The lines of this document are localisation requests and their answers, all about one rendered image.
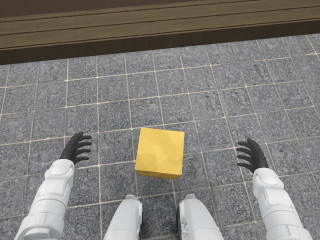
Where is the robot right hand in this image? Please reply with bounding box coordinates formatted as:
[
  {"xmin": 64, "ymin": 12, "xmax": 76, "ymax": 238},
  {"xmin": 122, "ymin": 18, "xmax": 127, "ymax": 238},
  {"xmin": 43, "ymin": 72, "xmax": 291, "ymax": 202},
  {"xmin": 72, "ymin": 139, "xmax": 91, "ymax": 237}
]
[{"xmin": 236, "ymin": 138, "xmax": 269, "ymax": 175}]

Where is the carton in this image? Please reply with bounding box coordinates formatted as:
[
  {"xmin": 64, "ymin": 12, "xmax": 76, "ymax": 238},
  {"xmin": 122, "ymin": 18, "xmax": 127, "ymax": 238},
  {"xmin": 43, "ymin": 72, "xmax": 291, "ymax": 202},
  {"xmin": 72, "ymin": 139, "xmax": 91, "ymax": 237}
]
[{"xmin": 134, "ymin": 127, "xmax": 185, "ymax": 180}]

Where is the robot left hand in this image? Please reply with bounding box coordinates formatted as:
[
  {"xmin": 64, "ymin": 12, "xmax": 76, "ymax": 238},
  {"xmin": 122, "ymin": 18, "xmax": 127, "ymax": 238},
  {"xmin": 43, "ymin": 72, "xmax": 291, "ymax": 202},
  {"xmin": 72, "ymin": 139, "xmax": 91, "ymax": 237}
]
[{"xmin": 59, "ymin": 131, "xmax": 92, "ymax": 165}]

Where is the right robot thigh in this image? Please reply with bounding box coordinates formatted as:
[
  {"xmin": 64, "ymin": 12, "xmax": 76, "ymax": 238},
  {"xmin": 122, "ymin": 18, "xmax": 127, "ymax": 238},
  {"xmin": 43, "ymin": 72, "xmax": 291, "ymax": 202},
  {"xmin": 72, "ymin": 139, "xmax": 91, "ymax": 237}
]
[{"xmin": 179, "ymin": 198, "xmax": 224, "ymax": 240}]

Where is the robot left forearm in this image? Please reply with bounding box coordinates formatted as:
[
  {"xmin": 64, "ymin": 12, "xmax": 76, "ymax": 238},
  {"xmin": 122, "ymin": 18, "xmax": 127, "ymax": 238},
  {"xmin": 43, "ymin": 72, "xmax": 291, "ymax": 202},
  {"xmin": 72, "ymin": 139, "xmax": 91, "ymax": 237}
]
[{"xmin": 14, "ymin": 159, "xmax": 75, "ymax": 240}]

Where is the robot right forearm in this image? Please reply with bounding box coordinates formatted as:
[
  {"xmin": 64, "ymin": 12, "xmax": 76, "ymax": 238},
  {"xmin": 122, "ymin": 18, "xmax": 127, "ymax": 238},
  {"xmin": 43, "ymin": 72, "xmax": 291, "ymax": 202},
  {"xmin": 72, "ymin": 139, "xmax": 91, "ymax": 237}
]
[{"xmin": 252, "ymin": 167, "xmax": 313, "ymax": 240}]

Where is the right robot shin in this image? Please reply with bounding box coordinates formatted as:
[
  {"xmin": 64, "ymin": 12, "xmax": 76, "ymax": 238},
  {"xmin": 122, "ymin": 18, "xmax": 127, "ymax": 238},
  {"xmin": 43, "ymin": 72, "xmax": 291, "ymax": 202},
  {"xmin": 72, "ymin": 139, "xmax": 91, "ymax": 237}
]
[{"xmin": 181, "ymin": 194, "xmax": 196, "ymax": 240}]

